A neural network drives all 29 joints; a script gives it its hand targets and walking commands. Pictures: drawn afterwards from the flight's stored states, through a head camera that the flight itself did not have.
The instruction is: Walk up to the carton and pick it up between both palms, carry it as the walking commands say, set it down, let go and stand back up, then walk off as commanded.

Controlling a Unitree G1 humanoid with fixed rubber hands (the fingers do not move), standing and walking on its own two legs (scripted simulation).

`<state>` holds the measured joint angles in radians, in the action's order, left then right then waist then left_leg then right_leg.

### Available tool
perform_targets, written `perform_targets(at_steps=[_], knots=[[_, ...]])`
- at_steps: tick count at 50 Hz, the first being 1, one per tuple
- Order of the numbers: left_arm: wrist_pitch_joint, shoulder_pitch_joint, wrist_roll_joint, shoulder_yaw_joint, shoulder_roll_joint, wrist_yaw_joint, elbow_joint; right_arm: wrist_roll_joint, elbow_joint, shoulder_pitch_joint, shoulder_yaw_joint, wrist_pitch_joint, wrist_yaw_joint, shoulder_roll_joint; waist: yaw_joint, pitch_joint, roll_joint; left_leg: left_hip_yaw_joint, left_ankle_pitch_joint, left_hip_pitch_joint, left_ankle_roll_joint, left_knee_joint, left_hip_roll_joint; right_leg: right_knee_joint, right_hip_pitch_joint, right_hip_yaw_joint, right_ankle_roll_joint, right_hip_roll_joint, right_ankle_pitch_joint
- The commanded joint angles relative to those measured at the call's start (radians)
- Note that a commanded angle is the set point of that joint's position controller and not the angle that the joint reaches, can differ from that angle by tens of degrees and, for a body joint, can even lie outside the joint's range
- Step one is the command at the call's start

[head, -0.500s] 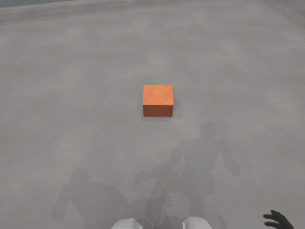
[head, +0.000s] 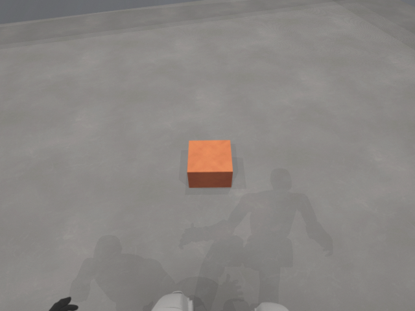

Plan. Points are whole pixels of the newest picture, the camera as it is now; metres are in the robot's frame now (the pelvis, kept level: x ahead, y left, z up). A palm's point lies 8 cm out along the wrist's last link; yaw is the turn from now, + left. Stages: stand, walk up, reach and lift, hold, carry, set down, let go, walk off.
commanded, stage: walk up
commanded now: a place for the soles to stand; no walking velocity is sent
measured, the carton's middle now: (209, 163) +0.94 +0.04 -0.66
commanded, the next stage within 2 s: none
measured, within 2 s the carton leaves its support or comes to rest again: neither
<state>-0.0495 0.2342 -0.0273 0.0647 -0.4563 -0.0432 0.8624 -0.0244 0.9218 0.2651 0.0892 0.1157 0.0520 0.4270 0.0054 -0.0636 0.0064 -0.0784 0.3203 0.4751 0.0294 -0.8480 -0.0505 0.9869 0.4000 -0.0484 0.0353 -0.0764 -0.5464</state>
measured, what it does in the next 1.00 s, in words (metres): walks ahead: right foot, then left foot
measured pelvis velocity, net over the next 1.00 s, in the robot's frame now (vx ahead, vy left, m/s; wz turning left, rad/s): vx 0.32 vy -0.05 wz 0.04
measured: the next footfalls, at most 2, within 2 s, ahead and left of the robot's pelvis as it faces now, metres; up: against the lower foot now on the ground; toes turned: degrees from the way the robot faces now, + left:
right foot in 0.22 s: +0.22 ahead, -0.15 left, +0.00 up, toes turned -8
left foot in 0.48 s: +0.27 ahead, +0.10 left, +0.00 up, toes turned +6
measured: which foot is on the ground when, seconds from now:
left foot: down 0.00-0.24, up 0.26-0.46, down 0.48-0.76, up 0.78-1.00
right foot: up 0.00-0.20, down 0.22-0.50, up 0.52-0.72, down 0.74-1.00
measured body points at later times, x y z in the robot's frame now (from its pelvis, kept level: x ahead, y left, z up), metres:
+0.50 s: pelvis +0.17 -0.03 +0.00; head +0.20 -0.02 +0.44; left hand +0.24 +0.31 -0.10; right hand +0.27 -0.35 -0.11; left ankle +0.23 +0.10 -0.70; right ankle +0.18 -0.15 -0.70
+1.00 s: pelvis +0.32 -0.05 +0.00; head +0.34 -0.06 +0.45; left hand +0.38 +0.29 -0.09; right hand +0.43 -0.38 -0.11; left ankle +0.41 +0.08 -0.67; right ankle +0.34 -0.16 -0.70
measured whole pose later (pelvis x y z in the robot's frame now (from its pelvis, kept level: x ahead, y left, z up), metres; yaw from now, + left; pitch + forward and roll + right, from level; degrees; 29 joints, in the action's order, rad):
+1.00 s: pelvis +0.32 -0.05 +0.00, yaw +2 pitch -3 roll -2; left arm -0.11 0.27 -0.01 0.07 -0.43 -0.02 0.86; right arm -0.02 0.92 0.19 0.06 0.07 0.03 0.44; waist -0.01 -0.11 -0.07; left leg -0.02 0.41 0.59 0.03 -1.02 -0.11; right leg 0.84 0.34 -0.15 0.04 -0.03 -0.44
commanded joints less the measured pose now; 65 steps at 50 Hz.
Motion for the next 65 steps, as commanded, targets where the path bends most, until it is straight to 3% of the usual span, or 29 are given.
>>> perform_targets(at_steps=[1,4,7,10,11,12,13,18,21,23,24,25,26,28,31,35,36,37,38,39,43,51,54,55,56,58,60,63,65], knots=[[-0.040,-0.128,0.009,0.035,-0.246,0.012,-0.089,0.019,-0.080,0.118,0.083,0.013,-0.044,0.369,0.098,0.037,-0.080,0.709,0.332,-0.474,0.278,0.506,-0.363,0.195,0.557,0.132,-0.003,-0.027,0.085],[-0.058,-0.090,0.010,0.038,-0.213,0.011,-0.053,0.025,-0.074,0.097,0.064,0.015,-0.047,0.304,0.050,0.029,-0.101,0.473,-0.109,-0.370,0.265,0.475,-0.345,0.069,0.416,0.104,-0.013,-0.079,0.122],[-0.052,-0.073,0.024,0.052,-0.198,-0.014,-0.041,0.004,-0.098,-0.002,0.054,0.011,-0.032,0.330,0.029,-0.016,-0.283,0.302,-0.063,-0.109,0.221,0.456,-0.305,-0.150,0.139,0.037,-0.007,-0.050,0.154],[-0.054,0.093,-0.003,0.084,-0.217,-0.009,0.039,0.019,-0.123,-0.051,0.037,-0.009,-0.019,0.270,-0.067,0.077,-0.084,0.174,0.142,0.132,0.156,0.227,-0.195,-0.278,-0.311,-0.035,0.010,0.056,0.203],[-0.059,0.211,-0.003,0.110,-0.275,0.005,0.057,0.016,-0.124,-0.055,0.016,-0.013,-0.022,0.188,-0.139,0.129,0.143,0.046,0.133,0.288,0.093,-0.045,-0.076,-0.425,-0.472,0.159,0.064,-0.023,-0.013],[-0.067,0.234,0.006,0.133,-0.374,0.012,0.026,0.023,-0.158,-0.098,0.008,-0.010,-0.025,0.157,-0.170,0.124,0.321,0.023,0.214,0.496,0.031,-0.361,0.056,-0.745,-0.513,0.765,0.179,-0.339,-0.419],[-0.065,0.160,0.033,0.107,-0.351,0.017,-0.017,0.012,-0.139,-0.138,0.032,-0.017,-0.043,0.267,-0.125,0.070,0.129,0.176,0.222,0.455,0.010,-0.396,0.020,-0.759,-0.442,0.812,0.243,-0.398,-0.325],[-0.067,0.008,0.011,0.081,-0.291,0.026,-0.071,0.015,-0.044,0.026,0.034,0.000,-0.027,0.249,-0.019,0.079,0.076,0.137,0.168,0.175,-0.001,-0.238,-0.076,-0.610,-0.139,0.414,0.264,-0.331,0.133],[-0.061,0.031,0.009,0.077,-0.295,0.018,-0.066,0.013,-0.067,-0.018,0.025,0.006,-0.020,0.208,-0.039,0.093,0.207,0.065,0.173,0.091,0.010,-0.049,-0.044,-0.511,-0.138,0.293,0.264,-0.319,0.370],[-0.049,-0.066,0.016,0.050,-0.250,0.008,-0.078,0.015,-0.022,0.116,0.050,0.011,-0.025,0.226,0.063,0.162,0.147,0.024,0.020,-0.216,0.021,0.107,0.000,-0.373,0.056,0.146,0.177,-0.235,0.233],[-0.037,-0.125,0.011,0.022,-0.161,0.007,-0.111,0.002,0.021,0.214,0.071,0.016,-0.035,0.258,0.129,0.165,-0.073,0.060,0.098,-0.439,0.034,0.171,0.042,-0.160,0.282,0.036,0.123,-0.131,0.058],[-0.038,-0.134,0.020,-0.003,-0.081,0.007,-0.119,-0.024,0.011,0.271,0.097,0.022,-0.050,0.371,0.171,0.124,-0.375,0.510,0.468,-0.521,0.134,0.421,-0.178,0.222,0.514,-0.080,0.034,0.021,0.053],[-0.036,-0.177,0.012,0.009,-0.156,0.020,-0.132,-0.002,-0.051,0.217,0.100,0.023,-0.054,0.412,0.187,0.072,-0.328,0.905,0.385,-0.535,0.252,0.599,-0.383,0.289,0.655,0.072,0.005,0.049,0.000],[-0.036,-0.164,0.016,0.027,-0.224,0.029,-0.091,0.032,-0.075,0.101,0.074,0.015,-0.061,0.351,0.087,0.005,-0.047,0.731,0.134,-0.438,0.251,0.499,-0.381,0.288,0.601,0.135,-0.019,-0.024,0.079],[-0.051,-0.058,0.021,0.039,-0.222,0.022,-0.036,0.035,-0.096,0.032,0.057,0.014,-0.063,0.320,0.032,0.044,-0.111,0.492,-0.209,-0.278,0.294,0.373,-0.373,0.101,0.397,0.090,-0.016,-0.093,0.038],[-0.068,0.035,0.026,0.041,-0.146,0.004,-0.009,0.022,-0.125,-0.046,0.047,0.000,-0.045,0.277,-0.038,0.099,-0.194,0.197,-0.270,-0.132,0.186,0.230,-0.221,-0.263,-0.027,-0.047,0.017,0.016,0.207],[-0.075,0.142,0.008,0.068,-0.196,0.012,0.025,0.027,-0.120,-0.048,0.038,-0.008,-0.044,0.257,-0.085,0.173,-0.028,0.165,-0.310,-0.036,0.156,0.028,-0.196,-0.378,-0.250,-0.010,0.033,0.068,0.201],[-0.087,0.266,0.006,0.112,-0.329,0.025,0.058,0.023,-0.161,-0.041,0.011,-0.008,-0.035,0.162,-0.146,0.241,0.243,0.009,-0.196,0.168,0.053,-0.367,-0.043,-0.510,-0.445,0.372,0.106,-0.146,0.017],[-0.081,0.216,0.013,0.113,-0.397,0.029,0.017,0.031,-0.204,-0.142,0.015,-0.012,-0.046,0.194,-0.126,0.135,0.257,0.044,0.229,0.461,0.022,-0.413,0.059,-0.667,-0.490,0.821,0.297,-0.372,-0.093],[-0.075,0.180,0.018,0.111,-0.361,0.029,-0.006,0.020,-0.168,-0.220,0.025,-0.018,-0.057,0.245,-0.151,0.100,0.043,0.145,0.224,0.445,0.023,-0.478,-0.039,-0.683,-0.398,0.830,0.294,-0.395,-0.146],[-0.063,0.057,0.020,0.088,-0.282,0.042,-0.049,0.021,-0.090,-0.069,0.023,-0.008,-0.039,0.254,-0.041,0.034,0.125,0.132,0.122,0.303,0.007,-0.287,-0.075,-0.601,-0.226,0.448,0.209,-0.255,0.112],[-0.071,0.025,0.018,0.068,-0.290,0.029,-0.082,0.010,-0.095,-0.107,0.037,-0.013,-0.014,0.206,-0.015,-0.018,0.172,0.013,0.035,0.067,0.011,-0.033,-0.060,-0.551,-0.021,0.294,0.231,-0.247,0.267],[-0.058,-0.042,0.020,0.024,-0.225,0.022,-0.117,-0.002,-0.031,0.091,0.069,0.001,-0.025,0.257,0.109,0.067,-0.016,0.015,0.088,-0.400,0.056,0.172,0.054,-0.195,0.225,0.118,0.134,-0.140,0.295],[-0.055,-0.022,0.029,0.002,-0.123,0.019,-0.128,-0.020,-0.033,0.180,0.101,0.008,-0.041,0.363,0.159,0.124,-0.369,0.511,0.474,-0.539,0.123,0.444,-0.198,0.244,0.432,-0.027,0.026,0.015,0.228],[-0.042,0.003,0.023,0.025,-0.191,0.026,-0.118,-0.006,-0.082,0.147,0.108,0.004,-0.041,0.419,0.146,0.178,-0.294,0.847,0.586,-0.521,0.269,0.593,-0.378,0.332,0.500,0.052,0.005,0.056,0.016],[-0.039,-0.015,0.024,0.037,-0.253,0.036,-0.070,0.020,-0.088,0.097,0.088,-0.009,-0.042,0.353,0.101,0.103,-0.022,0.721,0.430,-0.413,0.288,0.522,-0.384,0.342,0.469,0.133,-0.008,-0.003,0.068],[-0.040,0.035,0.019,0.050,-0.243,0.033,-0.045,0.033,-0.115,-0.033,0.063,-0.009,-0.051,0.321,0.022,-0.004,-0.073,0.544,0.342,-0.199,0.266,0.522,-0.362,0.215,0.386,0.116,-0.011,-0.061,0.100],[-0.031,0.088,0.022,0.058,-0.219,0.021,-0.006,-0.002,-0.111,-0.055,0.066,-0.019,-0.047,0.329,0.009,0.043,-0.248,0.378,0.265,-0.061,0.238,0.457,-0.329,0.039,0.159,0.075,-0.015,-0.046,0.012],[-0.035,0.105,0.014,0.055,-0.199,0.026,0.038,0.004,-0.114,-0.114,0.046,-0.031,-0.045,0.252,-0.025,-0.006,-0.159,0.238,0.125,0.115,0.203,0.399,-0.258,-0.094,-0.030,0.004,-0.001,0.007,0.165]])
